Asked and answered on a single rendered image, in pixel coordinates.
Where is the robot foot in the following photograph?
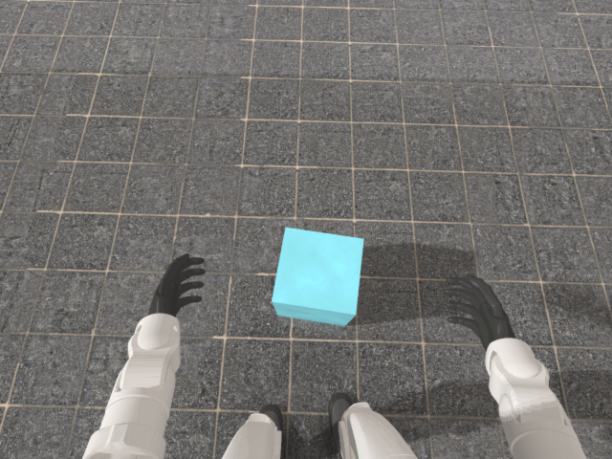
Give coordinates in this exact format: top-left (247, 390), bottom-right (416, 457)
top-left (328, 393), bottom-right (353, 459)
top-left (259, 404), bottom-right (283, 445)

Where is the right robot foot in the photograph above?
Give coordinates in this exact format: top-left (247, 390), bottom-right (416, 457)
top-left (328, 393), bottom-right (353, 459)

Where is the left robot foot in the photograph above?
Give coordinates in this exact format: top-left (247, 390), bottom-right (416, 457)
top-left (259, 404), bottom-right (283, 445)

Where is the right robot forearm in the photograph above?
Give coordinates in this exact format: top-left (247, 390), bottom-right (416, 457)
top-left (486, 338), bottom-right (587, 459)

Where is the right robot hand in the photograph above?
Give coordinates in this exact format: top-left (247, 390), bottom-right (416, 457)
top-left (444, 273), bottom-right (516, 352)

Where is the left robot forearm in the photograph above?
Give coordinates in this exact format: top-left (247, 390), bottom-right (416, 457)
top-left (82, 314), bottom-right (181, 459)

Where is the carton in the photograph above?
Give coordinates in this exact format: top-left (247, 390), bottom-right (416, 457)
top-left (272, 228), bottom-right (364, 326)

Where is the left robot hand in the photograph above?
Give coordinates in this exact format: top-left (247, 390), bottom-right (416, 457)
top-left (148, 253), bottom-right (206, 317)

